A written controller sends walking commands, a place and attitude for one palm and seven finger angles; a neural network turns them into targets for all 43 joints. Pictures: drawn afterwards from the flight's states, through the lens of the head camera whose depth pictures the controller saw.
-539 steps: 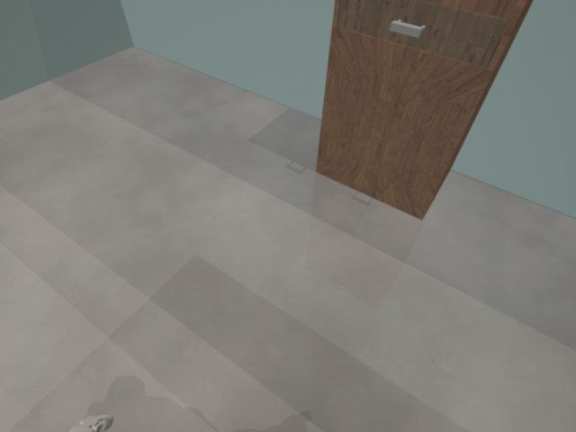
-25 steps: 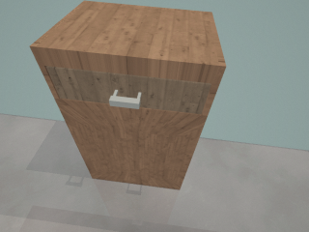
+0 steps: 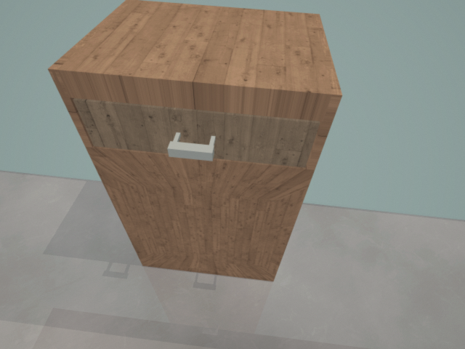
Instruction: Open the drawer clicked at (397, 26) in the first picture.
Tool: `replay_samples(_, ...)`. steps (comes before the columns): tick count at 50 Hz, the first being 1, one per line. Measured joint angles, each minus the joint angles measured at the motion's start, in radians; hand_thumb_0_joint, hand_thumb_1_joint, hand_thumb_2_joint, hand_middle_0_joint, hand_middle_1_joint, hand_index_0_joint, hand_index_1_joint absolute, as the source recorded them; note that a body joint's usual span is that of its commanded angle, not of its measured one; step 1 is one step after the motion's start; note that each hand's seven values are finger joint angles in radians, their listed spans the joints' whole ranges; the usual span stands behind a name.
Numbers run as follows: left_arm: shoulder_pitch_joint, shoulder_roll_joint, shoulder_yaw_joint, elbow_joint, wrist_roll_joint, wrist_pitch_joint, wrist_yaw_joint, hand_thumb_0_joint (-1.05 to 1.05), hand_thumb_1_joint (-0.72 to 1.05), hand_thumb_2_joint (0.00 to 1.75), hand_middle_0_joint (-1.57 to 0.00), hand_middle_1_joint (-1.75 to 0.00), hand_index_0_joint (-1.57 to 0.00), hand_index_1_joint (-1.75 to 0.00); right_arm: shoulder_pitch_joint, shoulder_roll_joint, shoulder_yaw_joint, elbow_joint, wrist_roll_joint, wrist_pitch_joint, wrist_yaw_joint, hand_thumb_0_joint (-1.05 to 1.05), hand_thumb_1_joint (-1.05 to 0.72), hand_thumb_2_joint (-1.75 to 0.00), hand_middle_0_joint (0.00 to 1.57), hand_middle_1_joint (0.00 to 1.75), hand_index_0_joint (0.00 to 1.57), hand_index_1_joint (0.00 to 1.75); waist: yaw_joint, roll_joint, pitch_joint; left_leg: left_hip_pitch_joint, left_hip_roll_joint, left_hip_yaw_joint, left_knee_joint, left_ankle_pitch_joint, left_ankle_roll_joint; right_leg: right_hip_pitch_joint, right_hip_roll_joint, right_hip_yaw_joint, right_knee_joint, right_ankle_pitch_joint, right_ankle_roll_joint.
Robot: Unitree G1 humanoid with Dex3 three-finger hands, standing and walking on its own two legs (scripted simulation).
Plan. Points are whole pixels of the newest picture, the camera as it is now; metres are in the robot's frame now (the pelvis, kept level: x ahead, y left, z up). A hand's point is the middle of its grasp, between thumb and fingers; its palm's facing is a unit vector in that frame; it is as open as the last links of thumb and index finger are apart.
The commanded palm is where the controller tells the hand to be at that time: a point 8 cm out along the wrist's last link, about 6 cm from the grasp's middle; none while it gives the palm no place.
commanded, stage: look again from close up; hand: left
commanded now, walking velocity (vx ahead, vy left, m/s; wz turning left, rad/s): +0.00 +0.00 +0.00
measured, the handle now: (193, 144) +0.53 +0.12 +0.04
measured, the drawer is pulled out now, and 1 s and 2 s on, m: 0.00 0.00 0.00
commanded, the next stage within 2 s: come to a stop and stand still in 0.16 s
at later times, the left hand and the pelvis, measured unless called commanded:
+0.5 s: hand out of the picture -0.03 +0.16 -0.19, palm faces +0.03 -0.99 -0.16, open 7.4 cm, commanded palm none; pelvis -0.02 +0.01 -0.01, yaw +1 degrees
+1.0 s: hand out of the picture -0.10 +0.16 -0.18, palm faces +0.06 -0.99 -0.14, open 7.4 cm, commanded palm none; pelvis -0.06 +0.01 +0.00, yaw +1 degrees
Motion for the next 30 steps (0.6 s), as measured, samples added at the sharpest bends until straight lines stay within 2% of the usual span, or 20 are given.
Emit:
replay_samples(15,0.010,-0.015,-0.001,0.009,0.001,-0.002,0.002,0.00,0.91,0.90,-0.20,-0.30,-0.20,-0.30,0.006,0.000,-0.006,0.000,0.000,-0.004,-0.003,0.00,-0.91,-0.90,0.20,0.30,0.20,0.30,0.002,-0.004,-0.004,0.000,-0.005,0.005,-0.007,0.006,0.004,-0.005,-0.005,0.006,0.002,0.004,0.004)
replay_samples(17,0.004,-0.016,-0.010,0.011,0.007,-0.016,0.012,0.00,0.91,0.90,-0.20,-0.30,-0.20,-0.30,-0.001,-0.008,-0.002,-0.021,0.007,0.002,0.005,0.00,-0.91,-0.90,0.20,0.30,0.20,0.30,-0.002,0.007,0.000,-0.035,0.007,-0.002,0.037,-0.006,0.001,-0.019,0.004,-0.003,0.004,0.008,0.005)
replay_samples(21,-0.001,-0.001,-0.017,-0.002,0.000,-0.022,0.013,0.00,0.91,0.89,-0.20,-0.30,-0.20,-0.30,-0.003,-0.028,-0.005,-0.065,0.004,0.000,-0.001,0.02,-0.92,-0.90,0.20,0.30,0.20,0.30,-0.016,0.007,0.005,-0.067,0.006,-0.013,0.097,-0.025,0.006,-0.040,-0.001,-0.017,0.051,-0.005,0.005)
replay_samples(30,0.000,0.033,-0.011,-0.055,0.006,0.012,0.001,0.00,0.91,0.89,-0.20,-0.30,-0.20,-0.30,-0.005,-0.064,-0.015,-0.118,-0.002,0.023,0.009,0.01,-0.92,-0.90,0.20,0.30,0.20,0.30,-0.005,0.008,-0.042,-0.066,-0.006,-0.011,0.103,-0.005,0.018,-0.044,-0.014,-0.016,0.070,0.009,0.008)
